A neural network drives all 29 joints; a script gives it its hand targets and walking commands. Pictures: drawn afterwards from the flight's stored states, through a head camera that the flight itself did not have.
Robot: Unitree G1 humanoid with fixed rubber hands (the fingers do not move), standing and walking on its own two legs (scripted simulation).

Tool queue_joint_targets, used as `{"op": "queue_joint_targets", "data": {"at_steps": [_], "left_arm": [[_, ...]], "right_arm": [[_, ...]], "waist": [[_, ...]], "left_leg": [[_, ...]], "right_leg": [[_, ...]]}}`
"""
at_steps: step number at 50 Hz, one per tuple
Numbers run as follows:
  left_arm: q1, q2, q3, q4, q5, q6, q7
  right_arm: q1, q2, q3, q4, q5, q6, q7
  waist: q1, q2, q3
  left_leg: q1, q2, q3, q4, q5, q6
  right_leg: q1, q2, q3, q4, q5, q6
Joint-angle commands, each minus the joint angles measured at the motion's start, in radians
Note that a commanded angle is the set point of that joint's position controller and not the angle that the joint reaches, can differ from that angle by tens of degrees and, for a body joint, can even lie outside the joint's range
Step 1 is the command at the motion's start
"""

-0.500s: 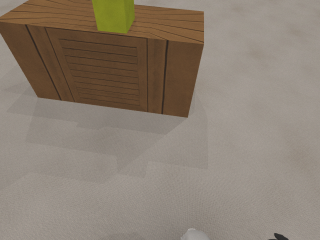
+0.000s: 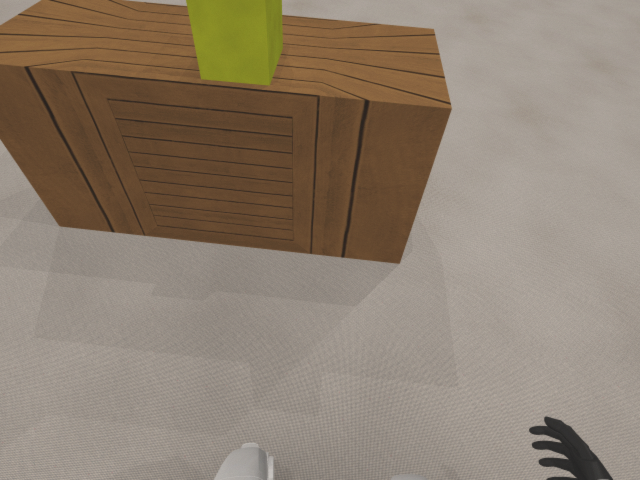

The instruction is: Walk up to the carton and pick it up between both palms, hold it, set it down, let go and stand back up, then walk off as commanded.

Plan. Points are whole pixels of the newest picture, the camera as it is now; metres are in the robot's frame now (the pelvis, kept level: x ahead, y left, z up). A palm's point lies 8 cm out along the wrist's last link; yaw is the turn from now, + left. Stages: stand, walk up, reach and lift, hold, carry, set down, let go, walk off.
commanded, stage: walk up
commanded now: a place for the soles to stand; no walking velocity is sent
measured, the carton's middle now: (240, 20) +1.18 +0.20 +0.06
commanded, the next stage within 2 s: none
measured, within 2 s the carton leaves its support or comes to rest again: neither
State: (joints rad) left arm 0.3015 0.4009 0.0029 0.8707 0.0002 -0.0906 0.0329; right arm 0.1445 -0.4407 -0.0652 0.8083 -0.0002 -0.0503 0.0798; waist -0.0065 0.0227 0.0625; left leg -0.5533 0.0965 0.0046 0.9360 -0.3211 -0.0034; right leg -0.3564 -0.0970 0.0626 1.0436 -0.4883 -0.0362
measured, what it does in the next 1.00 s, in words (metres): walks ahead: right foot, then left foot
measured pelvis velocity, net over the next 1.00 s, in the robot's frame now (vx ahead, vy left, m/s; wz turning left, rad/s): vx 0.33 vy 0.16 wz -0.22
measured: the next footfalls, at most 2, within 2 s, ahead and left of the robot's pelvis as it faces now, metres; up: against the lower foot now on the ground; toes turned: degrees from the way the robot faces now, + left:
right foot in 0.28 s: +0.21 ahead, -0.11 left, +0.00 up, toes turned -9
left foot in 0.60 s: +0.36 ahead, +0.23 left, +0.00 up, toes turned -3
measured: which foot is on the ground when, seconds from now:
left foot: down 0.00-0.30, up 0.32-0.58, down 0.60-1.00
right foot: up 0.00-0.26, down 0.28-0.60, up 0.62-0.96, down 0.98-1.00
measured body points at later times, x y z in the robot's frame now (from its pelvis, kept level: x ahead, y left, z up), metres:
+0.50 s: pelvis +0.17 +0.07 +0.02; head +0.21 +0.07 +0.46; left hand +0.27 +0.38 -0.09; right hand +0.26 -0.27 -0.07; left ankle +0.22 +0.19 -0.64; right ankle +0.17 -0.10 -0.69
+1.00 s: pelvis +0.33 +0.16 +0.02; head +0.35 +0.14 +0.46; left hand +0.48 +0.46 -0.08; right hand +0.35 -0.18 -0.09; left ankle +0.32 +0.24 -0.69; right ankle +0.40 +0.02 -0.69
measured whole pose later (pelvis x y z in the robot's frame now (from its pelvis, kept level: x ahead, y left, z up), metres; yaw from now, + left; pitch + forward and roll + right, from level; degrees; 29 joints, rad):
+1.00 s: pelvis +0.33 +0.16 +0.02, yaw -12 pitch -1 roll +1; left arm 0.27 0.42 0.00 0.87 0.00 -0.11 0.05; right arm 0.26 -0.43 -0.07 0.79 0.00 -0.01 0.08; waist 0.00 0.01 0.07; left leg -0.29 0.00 0.19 0.80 -0.48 0.07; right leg -0.51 -0.03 0.01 0.77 -0.26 -0.02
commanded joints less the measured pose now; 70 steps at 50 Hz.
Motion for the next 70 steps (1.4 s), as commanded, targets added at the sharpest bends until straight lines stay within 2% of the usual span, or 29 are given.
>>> {"op": "queue_joint_targets", "data": {"at_steps": [1,6,10,13,14,15,16,17,20,26,28,29,30,31,32,37,43,47,49,50,51,55,59,62,64,65,66,68,70], "left_arm": [[-0.018,0.268,0.105,-0.058,-0.011,-0.004,-0.009],[-0.031,0.292,0.112,-0.032,0.001,-0.022,-0.008],[-0.073,0.259,0.101,-0.066,0.001,-0.028,-0.019],[0.154,0.225,0.104,0.016,-0.002,-0.052,-0.002],[0.278,0.306,0.139,0.048,0.0,-0.058,0.012],[0.327,0.386,0.161,0.032,0.015,-0.051,0.028],[0.272,0.421,0.161,-0.008,0.021,-0.049,0.037],[0.225,0.449,0.164,-0.02,0.003,-0.04,0.041],[0.117,0.377,0.151,-0.047,-0.009,-0.046,0.048],[-0.01,0.41,0.146,-0.079,0.026,-0.051,0.033],[-0.167,0.357,0.121,-0.099,0.031,-0.038,0.028],[-0.097,0.26,0.091,-0.089,0.043,-0.032,0.028],[-0.042,0.174,0.057,-0.081,0.029,-0.033,0.024],[-0.052,0.248,0.067,-0.066,0.011,-0.02,0.034],[-0.107,0.299,0.079,-0.074,0.004,-0.022,0.029],[-0.005,0.277,0.1,-0.033,-0.019,-0.02,0.013],[-0.061,0.25,0.099,-0.06,-0.008,-0.024,0.011],[0.11,0.233,0.113,0.002,-0.008,-0.035,0.027],[0.323,0.335,0.156,0.044,0.009,-0.034,0.054],[0.324,0.401,0.163,0.014,0.023,-0.04,0.068],[0.243,0.453,0.167,0.0,0.018,-0.035,0.067],[0.034,0.389,0.146,-0.057,0.016,-0.04,0.065],[0.055,0.417,0.154,-0.045,0.033,-0.045,0.045],[-0.103,0.427,0.159,-0.082,0.045,-0.031,0.039],[-0.143,0.285,0.114,-0.084,0.052,-0.008,0.047],[-0.087,0.168,0.068,-0.084,0.041,0.0,0.046],[-0.119,0.266,0.1,-0.086,0.019,0.006,0.057],[-0.106,0.328,0.103,-0.051,0.003,0.004,0.049],[-0.012,0.315,0.116,-0.03,-0.004,-0.005,0.036]], "right_arm": [[0.05,-0.327,-0.135,-0.053,-0.03,-0.004,-0.025],[0.069,-0.248,-0.103,-0.075,-0.034,-0.006,-0.019],[0.12,-0.265,-0.103,-0.081,-0.041,0.002,-0.016],[0.035,-0.203,-0.075,-0.129,-0.034,0.014,-0.013],[0.038,-0.146,-0.057,-0.131,-0.029,0.011,-0.01],[0.059,-0.104,-0.043,-0.156,-0.028,0.012,-0.009],[0.043,-0.164,-0.062,-0.164,-0.024,0.02,-0.009],[0.002,-0.261,-0.087,-0.154,-0.03,0.027,-0.012],[0.013,-0.238,-0.096,-0.114,-0.037,0.011,-0.021],[0.007,-0.204,-0.103,-0.112,-0.031,0.015,0.014],[0.211,-0.215,-0.13,-0.019,-0.038,0.01,0.008],[0.374,-0.262,-0.158,0.04,-0.051,0.001,-0.009],[0.382,-0.331,-0.158,0.02,-0.054,-0.003,-0.022],[0.254,-0.38,-0.156,-0.038,-0.041,-0.002,-0.021],[0.186,-0.376,-0.156,-0.04,-0.026,0.006,-0.023],[0.178,-0.265,-0.104,-0.069,-0.026,-0.011,-0.037],[0.133,-0.227,-0.101,-0.108,-0.04,0.005,-0.024],[0.058,-0.206,-0.083,-0.154,-0.035,0.028,-0.017],[0.044,-0.135,-0.067,-0.174,-0.033,0.03,-0.012],[0.043,-0.114,-0.058,-0.197,-0.03,0.037,-0.01],[0.03,-0.23,-0.09,-0.181,-0.029,0.057,-0.013],[0.075,-0.203,-0.101,-0.107,-0.041,0.055,-0.005],[0.063,-0.205,-0.107,-0.099,-0.052,0.059,0.019],[0.158,-0.22,-0.117,-0.051,-0.049,0.045,0.02],[0.489,-0.272,-0.16,0.043,-0.065,0.038,-0.005],[0.479,-0.338,-0.164,0.028,-0.074,0.033,-0.018],[0.305,-0.398,-0.171,-0.048,-0.06,0.028,-0.026],[0.161,-0.353,-0.149,-0.068,-0.051,0.03,-0.036],[0.124,-0.289,-0.125,-0.087,-0.048,0.023,-0.037]], "waist": [[-0.026,0.144,0.101],[-0.027,0.074,0.041],[-0.067,0.054,0.061],[0.068,0.044,-0.094],[0.137,-0.177,-0.204],[0.142,-0.284,-0.183],[0.115,-0.233,-0.182],[0.111,-0.13,-0.129],[0.046,0.007,-0.066],[-0.001,-0.173,-0.097],[-0.156,-0.019,-0.131],[-0.206,0.206,-0.175],[-0.183,0.433,-0.102],[-0.145,0.293,-0.084],[-0.131,0.135,-0.046],[-0.047,0.087,0.014],[-0.05,0.034,0.039],[0.031,0.038,-0.096],[0.141,-0.182,-0.179],[0.124,-0.24,-0.157],[0.113,-0.122,-0.155],[0.018,-0.052,-0.006],[0.021,-0.186,-0.021],[-0.064,-0.193,-0.065],[-0.219,0.174,-0.16],[-0.219,0.454,-0.065],[-0.174,0.365,-0.014],[-0.092,0.072,0.044],[-0.044,0.143,0.046]], "left_leg": [[0.225,0.235,-0.591,-0.812,-0.598,0.044],[0.281,0.234,-0.352,-0.653,-0.335,0.231],[0.285,0.242,-0.22,-0.618,-0.13,0.236],[0.186,0.134,0.0,-0.292,0.149,0.171],[0.078,0.04,0.111,0.009,0.147,0.115],[-0.194,-0.056,0.122,0.193,-0.168,0.054],[-0.332,-0.103,0.008,0.306,-0.229,0.021],[-0.312,-0.024,-0.104,0.333,-0.223,0.002],[-0.31,0.069,-0.151,0.281,-0.163,-0.026],[-0.041,0.056,-0.051,-0.022,-0.089,0.014],[0.371,-0.029,0.061,-0.216,0.006,0.02],[0.642,-0.067,-0.008,-0.241,-0.045,0.019],[0.524,0.114,-0.42,-0.519,-0.323,0.063],[0.449,0.225,-0.719,-0.733,-0.596,0.147],[0.389,0.236,-0.789,-0.803,-0.596,0.129],[0.33,0.181,-0.405,-0.587,0.103,0.099],[0.32,0.214,-0.253,-0.582,0.111,0.21],[0.163,0.111,-0.047,-0.316,0.312,0.159],[-0.087,-0.022,0.086,0.09,0.142,0.073],[-0.291,-0.138,0.046,0.272,-0.218,0.028],[-0.253,-0.07,-0.115,0.35,-0.258,0.013],[-0.211,0.045,-0.121,0.232,-0.158,0.007],[-0.125,0.016,-0.018,0.113,-0.177,0.021],[0.165,0.021,0.017,-0.098,-0.066,0.02],[0.635,-0.045,-0.072,-0.234,-0.136,0.03],[0.491,0.092,-0.431,-0.521,-0.495,0.029],[0.379,0.218,-0.831,-0.833,-0.808,0.093],[0.272,0.215,-0.726,-0.778,-0.613,0.06],[0.273,0.153,-0.532,-0.668,-0.361,0.073]], "right_leg": [[-0.445,0.056,0.045,0.342,0.14,-0.028],[-0.311,-0.003,-0.034,0.001,0.075,-0.005],[-0.234,0.014,-0.13,-0.242,0.06,-0.002],[0.197,0.083,-0.159,-0.521,0.316,-0.018],[0.399,0.064,-0.103,-0.54,0.322,-0.019],[0.515,-0.077,0.247,-0.558,0.11,-0.099],[0.493,-0.284,0.724,-0.731,-0.164,-0.238],[0.423,-0.353,0.768,-0.713,-0.137,-0.325],[0.325,-0.286,0.464,-0.572,0.331,-0.297],[0.069,-0.257,0.239,-0.514,0.303,-0.234],[-0.236,-0.162,0.042,-0.297,0.158,-0.145],[-0.42,-0.083,-0.059,0.032,0.186,-0.078],[-0.553,0.091,-0.11,0.291,-0.093,-0.029],[-0.572,0.12,-0.05,0.338,-0.112,-0.026],[-0.537,0.08,0.011,0.368,-0.044,-0.033],[-0.394,0.003,-0.014,0.153,0.091,-0.007],[-0.274,-0.001,-0.111,-0.21,0.135,-0.01],[0.164,0.102,-0.233,-0.435,0.341,-0.015],[0.453,-0.004,0.028,-0.496,0.216,-0.07],[0.468,-0.282,0.612,-0.702,-0.058,-0.199],[0.355,-0.369,0.79,-0.752,-0.27,-0.285],[0.117,-0.259,0.352,-0.642,-0.122,-0.253],[-0.038,-0.222,0.257,-0.615,-0.209,-0.242],[-0.208,-0.198,0.134,-0.533,-0.244,-0.179],[-0.572,-0.085,-0.075,-0.073,-0.19,-0.059],[-0.672,0.094,-0.157,0.267,-0.193,-0.014],[-0.661,0.131,-0.061,0.367,-0.175,-0.005],[-0.568,0.02,-0.012,0.334,0.041,-0.015],[-0.478,-0.01,-0.043,0.222,0.112,-0.003]]}}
